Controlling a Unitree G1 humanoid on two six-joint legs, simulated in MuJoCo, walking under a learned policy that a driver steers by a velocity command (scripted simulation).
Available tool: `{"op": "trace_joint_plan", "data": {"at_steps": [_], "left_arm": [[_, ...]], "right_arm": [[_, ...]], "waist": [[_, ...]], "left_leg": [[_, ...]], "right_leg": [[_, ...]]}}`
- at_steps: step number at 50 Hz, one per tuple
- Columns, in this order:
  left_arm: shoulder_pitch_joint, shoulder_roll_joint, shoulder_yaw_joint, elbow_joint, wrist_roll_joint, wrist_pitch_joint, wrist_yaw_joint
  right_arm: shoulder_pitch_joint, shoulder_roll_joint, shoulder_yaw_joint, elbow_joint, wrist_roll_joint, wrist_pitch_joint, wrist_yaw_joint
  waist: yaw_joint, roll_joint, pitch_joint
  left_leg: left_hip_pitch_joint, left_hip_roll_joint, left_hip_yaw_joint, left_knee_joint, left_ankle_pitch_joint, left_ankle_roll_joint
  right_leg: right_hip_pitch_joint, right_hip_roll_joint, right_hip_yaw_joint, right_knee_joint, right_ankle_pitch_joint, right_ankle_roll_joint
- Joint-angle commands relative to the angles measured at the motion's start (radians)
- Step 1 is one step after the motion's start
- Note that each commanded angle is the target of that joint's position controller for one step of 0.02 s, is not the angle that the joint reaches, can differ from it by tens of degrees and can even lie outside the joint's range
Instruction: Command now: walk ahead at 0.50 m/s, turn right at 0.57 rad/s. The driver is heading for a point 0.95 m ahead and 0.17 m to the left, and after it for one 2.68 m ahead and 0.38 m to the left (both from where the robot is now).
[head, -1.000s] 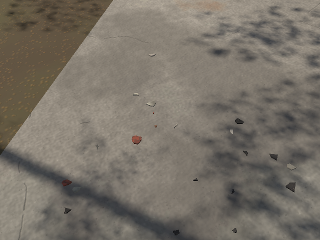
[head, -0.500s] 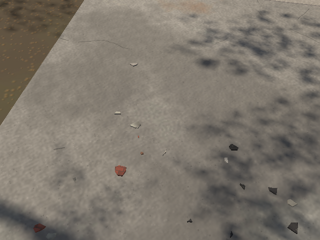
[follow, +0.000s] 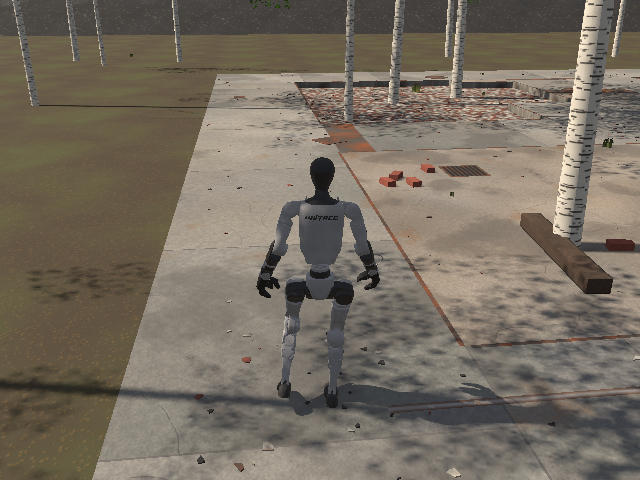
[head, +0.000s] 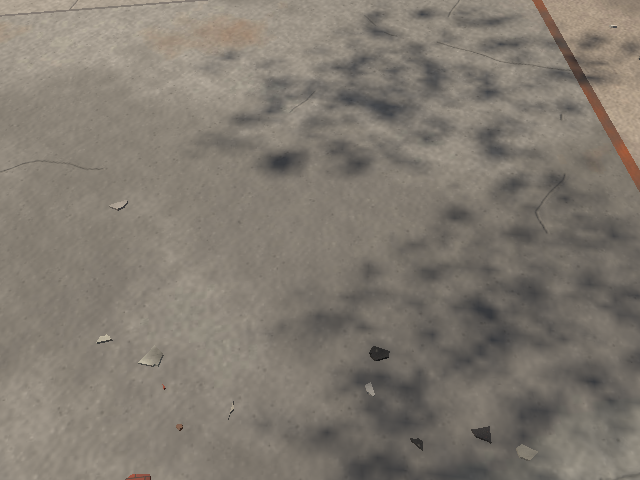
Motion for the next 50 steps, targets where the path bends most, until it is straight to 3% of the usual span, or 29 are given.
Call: {"op": "trace_joint_plan", "data": {"at_steps": [1,5,8,11,14,15,16,17,18,19,20,21,22,23,25,27,29,32,35,38,39,40,41,42,43,44,45,47,50], "left_arm": [[-0.028,0.159,0.043,-0.081,-0.003,-0.025,0.022],[0.010,0.144,0.033,-0.043,-0.002,-0.025,0.034],[0.057,0.160,0.033,-0.007,-0.001,-0.031,0.027],[0.088,0.167,0.037,0.029,0.000,-0.026,0.025],[0.073,0.181,0.044,0.047,-0.002,-0.013,0.034],[0.053,0.189,0.046,0.043,0.000,-0.009,0.038],[0.030,0.189,0.044,0.038,0.002,-0.002,0.042],[0.025,0.170,0.035,0.025,0.009,0.002,0.050],[0.100,0.112,0.013,-0.015,0.026,-0.010,0.051],[0.125,0.074,-0.003,-0.013,0.019,-0.033,0.041],[0.057,0.145,0.006,-0.028,-0.010,-0.058,0.026],[-0.034,0.152,0.006,-0.051,-0.026,-0.074,0.018],[-0.084,0.144,0.004,-0.064,-0.008,-0.084,0.020],[-0.095,0.149,0.012,-0.067,0.016,-0.083,0.025],[-0.073,0.133,0.013,-0.074,0.027,-0.070,0.028],[-0.063,0.112,0.008,-0.072,0.031,-0.053,0.036],[-0.106,0.087,0.000,-0.081,0.033,-0.044,0.044],[-0.196,0.065,-0.008,-0.094,0.021,-0.040,0.038],[-0.280,0.074,-0.005,-0.114,0.012,-0.042,0.025],[-0.247,0.116,0.012,-0.102,0.017,-0.055,0.019],[-0.203,0.123,0.016,-0.090,0.022,-0.061,0.021],[-0.142,0.143,0.022,-0.081,0.034,-0.069,0.028],[-0.082,0.190,0.027,-0.085,0.048,-0.063,0.041],[-0.056,0.193,0.027,-0.067,0.057,-0.042,0.039],[-0.095,0.135,0.021,-0.082,0.018,-0.026,0.038],[-0.132,0.084,0.006,-0.100,0.014,-0.015,0.040],[-0.163,0.073,-0.004,-0.097,0.024,0.000,0.038],[-0.211,0.090,-0.006,-0.085,0.031,0.015,0.036],[-0.227,0.063,-0.014,-0.056,0.030,0.015,0.023]], "right_arm": [[0.022,-0.079,-0.021,-0.051,-0.015,0.010,-0.006],[-0.082,-0.034,0.004,-0.055,-0.003,0.008,0.009],[-0.151,-0.049,0.007,-0.071,0.014,0.003,0.022],[-0.193,-0.068,0.005,-0.096,0.020,-0.003,0.038],[-0.154,-0.079,0.001,-0.100,0.022,-0.006,0.056],[-0.100,-0.095,-0.008,-0.088,0.021,-0.004,0.056],[0.009,-0.120,-0.025,-0.057,0.017,-0.002,0.053],[0.151,-0.164,-0.047,-0.023,0.014,0.002,0.046],[0.264,-0.261,-0.069,-0.022,0.007,0.005,0.039],[0.293,-0.229,-0.063,-0.008,0.027,0.007,0.045],[0.260,-0.169,-0.044,-0.017,0.033,0.010,0.042],[0.215,-0.145,-0.039,-0.034,0.024,0.015,0.036],[0.169,-0.134,-0.034,-0.042,0.015,0.019,0.033],[0.139,-0.111,-0.025,-0.052,0.010,0.018,0.029],[0.113,-0.116,-0.025,-0.069,0.005,0.022,0.021],[0.114,-0.137,-0.031,-0.065,0.004,0.026,0.007],[0.129,-0.165,-0.043,-0.052,0.014,0.038,-0.008],[0.171,-0.163,-0.047,-0.032,0.030,0.073,-0.031],[0.204,-0.155,-0.048,-0.022,0.031,0.101,-0.048],[0.166,-0.142,-0.050,-0.045,0.019,0.112,-0.055],[0.135,-0.132,-0.047,-0.061,0.020,0.113,-0.055],[0.117,-0.107,-0.038,-0.081,0.016,0.111,-0.050],[0.148,-0.056,-0.020,-0.104,-0.004,0.107,-0.046],[0.340,-0.047,-0.009,-0.096,0.014,0.103,-0.038],[0.380,-0.153,-0.031,-0.048,0.013,0.113,-0.034],[0.265,-0.196,-0.047,-0.050,0.022,0.131,-0.037],[0.209,-0.181,-0.047,-0.056,0.021,0.150,-0.046],[0.181,-0.132,-0.037,-0.073,0.015,0.169,-0.048],[0.195,-0.027,-0.001,-0.062,-0.006,0.154,-0.043]], "waist": [[-0.037,-0.043,-0.103],[0.022,-0.092,-0.074],[0.062,-0.100,-0.040],[0.076,-0.091,-0.004],[0.043,-0.103,-0.016],[0.012,-0.112,-0.055],[-0.050,-0.100,-0.127],[-0.114,-0.064,-0.223],[-0.104,0.123,-0.353],[-0.094,0.277,-0.419],[-0.122,0.164,-0.327],[-0.124,0.083,-0.223],[-0.096,0.000,-0.138],[-0.069,-0.014,-0.113],[-0.030,0.038,-0.096],[-0.011,0.031,-0.094],[-0.019,0.031,-0.103],[-0.058,0.060,-0.141],[-0.084,0.076,-0.141],[-0.052,0.100,-0.144],[-0.022,0.103,-0.156],[0.007,0.070,-0.219],[0.010,-0.091,-0.328],[-0.072,-0.338,-0.447],[-0.067,-0.212,-0.424],[-0.030,-0.123,-0.300],[-0.033,-0.071,-0.242],[-0.055,-0.108,-0.138],[-0.070,-0.161,-0.163]], "left_leg": [[-0.071,0.013,-0.003,-0.125,0.104,-0.041],[-0.016,-0.004,0.030,-0.427,0.400,-0.056],[-0.016,-0.012,0.037,-0.512,0.469,-0.029],[-0.118,-0.015,0.032,-0.559,0.377,0.022],[-0.098,-0.039,0.047,-0.581,0.247,0.075],[-0.008,-0.072,0.074,-0.584,0.214,0.094],[0.152,-0.117,0.112,-0.604,0.233,0.120],[0.380,-0.105,0.066,-0.594,0.279,0.153],[0.725,0.122,-0.332,-0.612,0.240,0.288],[0.904,0.240,-0.742,-0.784,0.044,0.407],[0.869,0.227,-0.695,-0.822,-0.092,0.360],[0.749,0.190,-0.565,-0.830,-0.063,0.324],[0.613,0.153,-0.472,-0.844,0.043,0.303],[0.531,0.118,-0.407,-0.860,0.151,0.288],[0.445,0.085,-0.353,-0.880,0.370,0.297],[0.375,0.065,-0.259,-0.854,0.694,0.299],[0.326,0.014,-0.183,-0.822,0.817,0.264],[0.302,-0.041,-0.165,-0.776,0.749,0.187],[0.354,-0.033,-0.247,-0.729,0.611,0.158],[0.437,-0.011,-0.356,-0.630,0.560,0.148],[0.442,-0.030,-0.362,-0.568,0.546,0.131],[0.397,-0.077,-0.335,-0.444,0.494,0.101],[0.242,-0.166,-0.229,-0.203,0.091,0.054],[0.023,-0.268,-0.169,0.017,-0.452,0.005],[-0.010,-0.171,-0.162,0.131,-0.388,-0.027],[-0.036,-0.152,-0.123,0.180,-0.308,-0.057],[-0.034,-0.137,-0.097,0.170,-0.255,-0.069],[0.038,-0.118,-0.064,0.087,-0.194,-0.077],[0.206,-0.097,0.000,-0.218,-0.167,-0.075]], "right_leg": [[0.083,-0.252,0.285,-0.213,0.223,-0.191],[0.072,-0.208,0.153,-0.227,0.158,-0.123],[0.124,-0.253,0.160,-0.236,0.084,-0.116],[0.277,-0.320,0.167,-0.206,0.140,-0.109],[0.371,-0.349,0.131,-0.140,0.337,-0.077],[0.373,-0.336,0.100,-0.080,0.512,-0.061],[0.354,-0.299,0.051,0.053,0.689,-0.037],[0.254,-0.251,0.000,0.257,0.693,0.000],[-0.072,-0.138,-0.049,0.626,0.310,0.076],[-0.353,0.002,0.035,0.858,-0.374,0.122],[-0.471,-0.067,0.122,0.919,-0.353,0.104],[-0.488,-0.110,0.105,0.887,-0.275,0.092],[-0.474,-0.144,0.086,0.802,-0.219,0.089],[-0.422,-0.173,0.085,0.716,-0.172,0.094],[-0.358,-0.178,0.072,0.644,-0.150,0.122],[-0.325,-0.162,0.042,0.570,-0.146,0.160],[-0.287,-0.126,0.018,0.439,-0.043,0.185],[-0.197,-0.067,0.014,0.249,0.150,0.189],[-0.181,-0.035,0.043,0.118,0.193,0.178],[-0.152,-0.045,0.091,0.034,0.143,0.144],[-0.092,-0.060,0.085,-0.025,0.188,0.123],[0.074,-0.131,0.112,-0.073,0.345,0.077],[0.330,-0.333,0.281,-0.006,0.734,-0.004],[0.543,-0.567,0.596,0.022,0.879,-0.220],[0.456,-0.563,0.631,-0.004,0.592,-0.226],[0.351,-0.468,0.482,-0.021,0.454,-0.174],[0.249,-0.405,0.400,-0.051,0.332,-0.134],[0.052,-0.326,0.285,-0.112,0.233,-0.113],[-0.015,-0.248,0.192,-0.126,0.265,-0.102]]}}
